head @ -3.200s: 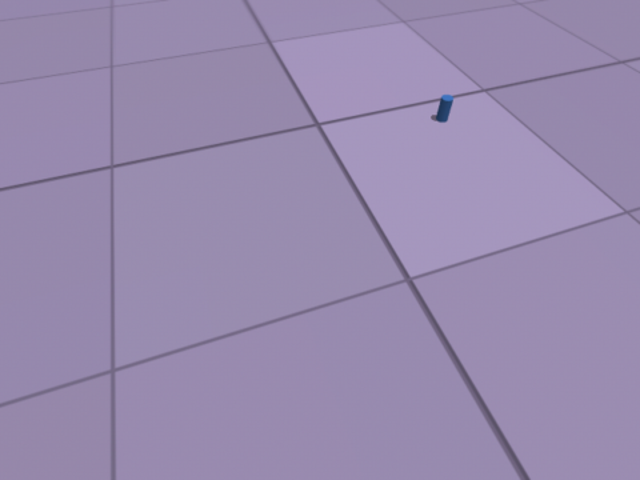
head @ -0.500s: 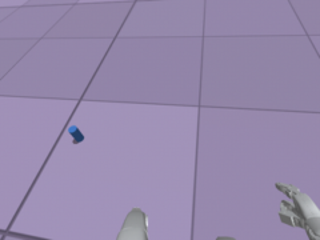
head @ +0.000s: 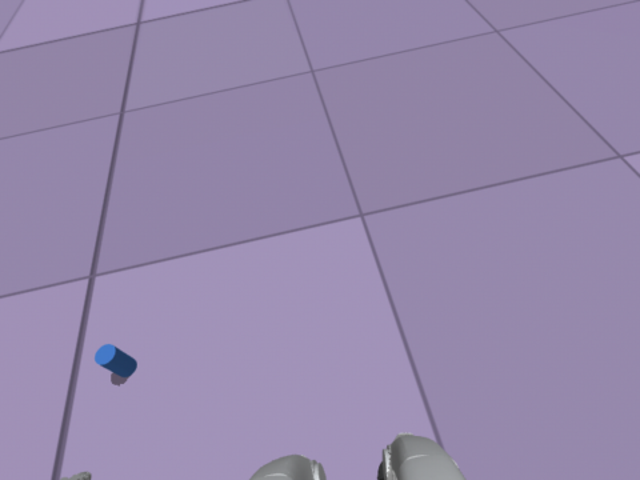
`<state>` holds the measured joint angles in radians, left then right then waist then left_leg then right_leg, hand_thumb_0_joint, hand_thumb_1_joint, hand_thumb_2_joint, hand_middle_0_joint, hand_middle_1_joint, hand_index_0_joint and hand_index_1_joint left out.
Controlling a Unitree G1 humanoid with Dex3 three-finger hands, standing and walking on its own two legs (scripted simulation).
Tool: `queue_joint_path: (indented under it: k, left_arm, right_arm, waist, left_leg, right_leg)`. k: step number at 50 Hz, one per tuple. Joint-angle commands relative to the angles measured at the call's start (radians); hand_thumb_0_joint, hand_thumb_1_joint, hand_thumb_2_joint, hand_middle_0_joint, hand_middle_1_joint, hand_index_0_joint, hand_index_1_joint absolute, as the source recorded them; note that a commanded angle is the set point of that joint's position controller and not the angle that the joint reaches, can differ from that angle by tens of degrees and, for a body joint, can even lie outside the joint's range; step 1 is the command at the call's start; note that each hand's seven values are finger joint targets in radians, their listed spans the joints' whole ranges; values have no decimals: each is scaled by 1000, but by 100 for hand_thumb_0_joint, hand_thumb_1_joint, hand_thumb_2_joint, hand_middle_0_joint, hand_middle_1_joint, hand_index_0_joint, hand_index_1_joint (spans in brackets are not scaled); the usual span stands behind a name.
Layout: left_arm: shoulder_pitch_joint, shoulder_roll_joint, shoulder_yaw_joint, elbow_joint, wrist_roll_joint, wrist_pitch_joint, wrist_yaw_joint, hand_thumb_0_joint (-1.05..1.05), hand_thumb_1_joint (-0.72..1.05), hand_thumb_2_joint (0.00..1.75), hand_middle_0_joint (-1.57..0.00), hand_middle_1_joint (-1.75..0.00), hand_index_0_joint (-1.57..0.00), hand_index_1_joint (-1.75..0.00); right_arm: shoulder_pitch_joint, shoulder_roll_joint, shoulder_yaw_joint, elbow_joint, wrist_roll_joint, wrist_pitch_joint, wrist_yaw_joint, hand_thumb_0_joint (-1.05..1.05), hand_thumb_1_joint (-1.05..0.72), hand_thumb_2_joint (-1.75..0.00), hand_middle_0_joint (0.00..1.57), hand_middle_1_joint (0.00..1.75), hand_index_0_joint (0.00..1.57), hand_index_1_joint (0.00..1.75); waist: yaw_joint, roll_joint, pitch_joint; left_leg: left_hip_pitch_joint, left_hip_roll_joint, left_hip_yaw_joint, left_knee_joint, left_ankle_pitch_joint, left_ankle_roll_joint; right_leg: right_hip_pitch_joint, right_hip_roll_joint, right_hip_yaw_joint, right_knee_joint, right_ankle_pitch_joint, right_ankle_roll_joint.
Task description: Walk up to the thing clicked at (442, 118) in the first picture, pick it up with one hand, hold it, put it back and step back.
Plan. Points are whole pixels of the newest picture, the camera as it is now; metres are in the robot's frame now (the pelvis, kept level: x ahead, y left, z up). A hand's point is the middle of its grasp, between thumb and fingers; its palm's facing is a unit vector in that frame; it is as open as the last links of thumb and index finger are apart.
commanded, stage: walk up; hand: left
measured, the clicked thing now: (116, 361) +0.54 +0.70 -0.67
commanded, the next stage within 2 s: none
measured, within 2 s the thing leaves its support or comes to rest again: neither
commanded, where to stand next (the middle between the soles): +0.09 +0.72 m, yaw -33 degrees
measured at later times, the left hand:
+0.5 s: hand out of the picture +0.17 +0.58 -0.13, palm faces -0.19 -0.78 -0.60, open 7.4 cm
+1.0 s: hand out of the picture +0.21 +0.76 -0.10, palm faces -0.28 -0.71 -0.64, open 7.4 cm
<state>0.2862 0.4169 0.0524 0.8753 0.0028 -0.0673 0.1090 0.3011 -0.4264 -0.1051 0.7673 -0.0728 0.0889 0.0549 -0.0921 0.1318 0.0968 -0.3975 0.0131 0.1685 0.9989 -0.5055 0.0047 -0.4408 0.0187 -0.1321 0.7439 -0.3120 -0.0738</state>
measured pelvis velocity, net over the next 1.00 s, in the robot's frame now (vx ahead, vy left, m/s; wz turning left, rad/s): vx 0.03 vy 0.48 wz -0.35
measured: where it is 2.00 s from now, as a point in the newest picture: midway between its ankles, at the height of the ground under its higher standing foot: outside the picture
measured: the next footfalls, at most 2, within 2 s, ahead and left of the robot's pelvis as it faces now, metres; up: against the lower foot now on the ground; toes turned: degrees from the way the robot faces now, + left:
left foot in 0.34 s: +0.11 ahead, +0.36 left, +0.00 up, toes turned -6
right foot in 0.68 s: +0.12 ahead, +0.24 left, +0.00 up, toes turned -20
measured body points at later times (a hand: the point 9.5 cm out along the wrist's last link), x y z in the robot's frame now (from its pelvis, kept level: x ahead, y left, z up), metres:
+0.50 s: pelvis +0.04 +0.26 -0.01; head +0.09 +0.25 +0.44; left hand +0.18 +0.61 -0.09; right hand +0.07 -0.08 -0.11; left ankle +0.07 +0.37 -0.70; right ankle +0.04 +0.09 -0.63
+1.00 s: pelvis +0.03 +0.48 -0.02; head +0.04 +0.42 +0.43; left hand +0.22 +0.79 -0.06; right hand +0.03 +0.13 -0.14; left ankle +0.09 +0.68 -0.64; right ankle +0.08 +0.26 -0.70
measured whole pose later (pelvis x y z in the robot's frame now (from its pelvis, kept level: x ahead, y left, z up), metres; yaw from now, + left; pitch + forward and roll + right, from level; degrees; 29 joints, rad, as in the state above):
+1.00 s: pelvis +0.03 +0.48 -0.02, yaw -20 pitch -2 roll +1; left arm 0.32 0.43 0.06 0.76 0.05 -0.04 0.09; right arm 0.22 -0.50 -0.12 0.63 -0.06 0.13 0.08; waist 0.00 0.14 0.11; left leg -0.54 0.11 -0.10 1.26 -0.44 -0.01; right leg -0.57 -0.10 0.10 0.83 -0.25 -0.01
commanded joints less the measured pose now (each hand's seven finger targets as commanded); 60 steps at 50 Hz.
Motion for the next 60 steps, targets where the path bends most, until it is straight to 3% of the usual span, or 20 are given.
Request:
queue_joint_path:
  k: [1,5,14,17,18,19,21,24,30,33,34,35,37,44,52,54,55,56,57,60]
  left_arm:
    - [105,356,117,-88,-20,-2,61,0,90,90,-20,-30,-20,-30]
    - [28,331,117,-125,13,-16,42,0,90,90,-20,-30,-20,-30]
    - [67,429,156,-145,60,-17,13,0,90,90,-20,-30,-20,-30]
    - [-53,356,124,-173,44,-11,18,0,90,90,-20,-30,-20,-30]
    - [-6,230,85,-172,34,-6,25,0,90,90,-20,-30,-20,-30]
    - [27,176,65,-181,23,-2,43,0,90,90,-20,-30,-20,-30]
    - [-11,276,60,-144,20,-3,66,0,90,90,-20,-30,-20,-30]
    - [115,289,86,-62,-24,1,35,0,90,90,-20,-30,-20,-30]
    - [144,227,68,-104,-26,13,23,0,90,90,-20,-30,-20,-30]
    - [347,239,92,-58,-13,6,33,0,90,90,-20,-30,-20,-30]
    - [368,290,114,-63,2,7,42,0,90,90,-20,-30,-20,-30]
    - [330,343,129,-103,22,7,49,0,90,90,-20,-30,-20,-30]
    - [140,350,124,-192,16,9,56,0,90,90,-20,-30,-20,-30]
    - [8,342,127,-190,34,-3,23,0,90,90,-20,-30,-20,-30]
    - [37,416,153,-167,57,15,12,0,90,90,-20,-30,-20,-30]
    - [-42,375,139,-171,51,27,14,0,90,90,-20,-30,-20,-30]
    - [-62,275,111,-162,44,36,24,0,90,90,-20,-30,-20,-30]
    - [-55,173,78,-175,23,38,41,0,90,90,-20,-30,-20,-30]
    - [-142,255,87,-185,38,29,67,0,90,90,-20,-30,-20,-30]
    - [-27,293,102,-69,-10,35,40,0,90,90,-20,-30,-20,-30]
  right_arm:
    - [-75,-252,-71,-168,0,-14,-23,0,-90,-90,20,30,20,30]
    - [-66,-223,-71,-141,3,-3,18,0,-90,-90,20,30,20,30]
    - [-154,-216,-87,-194,-1,2,54,0,-90,-90,20,30,20,30]
    - [121,-239,-119,-111,-13,-25,31,0,-90,-90,20,30,20,30]
    - [155,-290,-132,-113,-35,-41,15,0,-90,-90,20,30,20,30]
    - [74,-376,-133,-144,-30,-54,4,0,-90,-90,20,30,20,30]
    - [-60,-390,-131,-178,2,-47,-12,0,-90,-90,20,30,20,30]
    - [-120,-223,-83,-211,-14,-51,-24,0,-90,-90,20,30,20,30]
    - [-58,-186,-66,-245,-18,-35,-24,0,-90,-90,20,30,20,30]
    - [-168,-170,-53,-300,-10,-18,-13,0,-90,-90,20,30,20,30]
    - [-124,-135,-42,-297,3,-21,-11,0,-90,-90,20,30,20,30]
    - [-37,-110,-35,-290,12,-19,-11,0,-90,-90,20,30,20,30]
    - [29,-216,-73,-265,-1,12,-34,0,-90,-90,20,30,20,30]
    - [7,-215,-75,-199,-2,25,15,0,-90,-90,20,30,20,30]
    - [2,-222,-79,-191,15,27,19,0,-90,-90,20,30,20,30]
    - [203,-238,-101,-125,8,13,13,0,-90,-90,20,30,20,30]
    - [277,-272,-114,-102,-19,1,4,0,-90,-90,20,30,20,30]
    - [180,-373,-116,-131,-22,-9,-6,0,-90,-90,20,30,20,30]
    - [33,-446,-120,-150,3,-12,-18,0,-90,-90,20,30,20,30]
    - [-132,-281,-81,-201,-17,-22,-33,0,-90,-90,20,30,20,30]
  waist:
    - [86,-83,-122]
    - [32,-141,-57]
    - [89,-349,-62]
    - [-81,-192,-180]
    - [-120,100,-152]
    - [-55,307,-113]
    - [-12,275,-85]
    - [36,100,-83]
    - [24,104,-144]
    - [164,-24,-180]
    - [186,-148,-186]
    - [154,-325,-232]
    - [88,-193,-202]
    - [49,-230,-31]
    - [100,-407,-119]
    - [-19,-297,-186]
    - [-89,-30,-102]
    - [-38,262,-21]
    - [-31,277,61]
    - [52,6,134]
  left_leg:
    - [-461,102,-357,463,-41,-108]
    - [-257,94,-312,331,146,-25]
    - [-124,102,-205,6,34,5]
    - [224,39,-163,-346,81,15]
    - [281,104,-314,-536,125,12]
    - [259,301,-576,-555,455,38]
    - [67,384,-773,-655,262,205]
    - [213,206,-362,-398,727,152]
    - [241,223,-285,-382,814,152]
    - [-43,138,-166,-159,727,49]
    - [-194,77,-145,1,503,-14]
    - [-428,16,-192,227,-100,-72]
    - [-400,55,-342,484,-131,-79]
    - [-196,59,-255,437,132,-10]
    - [-55,55,-160,5,-128,19]
    - [186,50,-160,-294,-55,52]
    - [208,80,-311,-455,-107,43]
    - [47,295,-647,-592,-13,71]
    - [-148,374,-859,-776,-149,137]
    - [-173,216,-543,-654,-71,25]
  right_leg:
    - [339,-521,753,-358,163,-302]
    - [34,-282,408,-318,-25,-132]
    - [-85,-224,392,-217,-150,-130]
    - [-200,-173,284,151,138,-41]
    - [-358,-4,163,444,-28,15]
    - [-553,126,148,603,-373,47]
    - [-432,-9,224,657,-304,10]
    - [-374,-12,178,565,-158,35]
    - [-125,-41,80,182,-86,40]
    - [316,-50,87,-170,192,-8]
    - [467,-104,222,-223,227,-34]
    - [599,-369,590,-220,320,-159]
    - [332,-576,840,-318,152,-325]
    - [-111,-225,396,-283,-254,-121]
    - [-78,-232,469,-253,-275,-104]
    - [-188,-189,373,-58,-217,-27]
    - [-378,-24,262,296,-233,17]
    - [-554,146,162,580,-345,51]
    - [-480,72,265,614,-314,20]
    - [-392,35,305,632,-110,28]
